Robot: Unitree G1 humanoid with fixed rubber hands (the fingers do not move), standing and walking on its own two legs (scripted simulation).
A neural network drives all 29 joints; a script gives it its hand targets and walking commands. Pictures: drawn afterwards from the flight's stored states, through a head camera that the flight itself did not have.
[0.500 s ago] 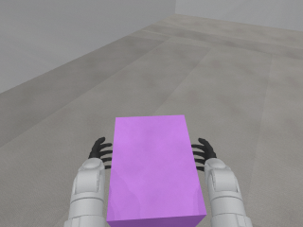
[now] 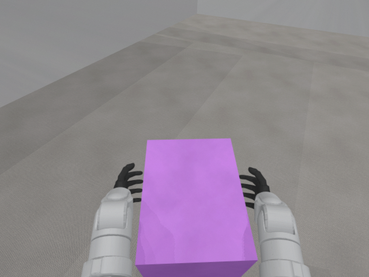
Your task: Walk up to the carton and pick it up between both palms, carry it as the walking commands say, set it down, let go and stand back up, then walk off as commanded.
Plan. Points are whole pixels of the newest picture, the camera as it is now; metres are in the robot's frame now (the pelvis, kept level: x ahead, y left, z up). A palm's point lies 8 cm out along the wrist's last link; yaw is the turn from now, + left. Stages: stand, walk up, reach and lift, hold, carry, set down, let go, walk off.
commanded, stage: reach and lift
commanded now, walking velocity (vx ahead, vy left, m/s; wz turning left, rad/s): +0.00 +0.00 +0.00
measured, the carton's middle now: (191, 207) +0.32 +0.00 -0.03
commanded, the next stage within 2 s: hold in 1.02 s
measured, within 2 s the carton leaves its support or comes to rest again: neither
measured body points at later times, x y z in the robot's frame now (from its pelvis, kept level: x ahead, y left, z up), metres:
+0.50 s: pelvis +0.00 +0.00 +0.00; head -0.04 +0.01 +0.45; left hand +0.31 +0.16 +0.04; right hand +0.30 -0.16 +0.04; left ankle +0.03 +0.13 -0.75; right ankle +0.00 -0.13 -0.75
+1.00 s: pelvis +0.00 +0.00 +0.00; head -0.05 +0.01 +0.45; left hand +0.30 +0.16 +0.04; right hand +0.29 -0.16 +0.04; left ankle +0.03 +0.13 -0.75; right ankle +0.00 -0.13 -0.75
